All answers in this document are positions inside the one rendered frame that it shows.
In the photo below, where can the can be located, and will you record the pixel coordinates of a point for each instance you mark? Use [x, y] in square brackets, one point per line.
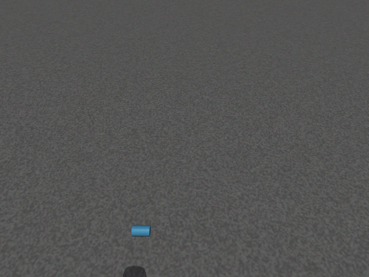
[140, 230]

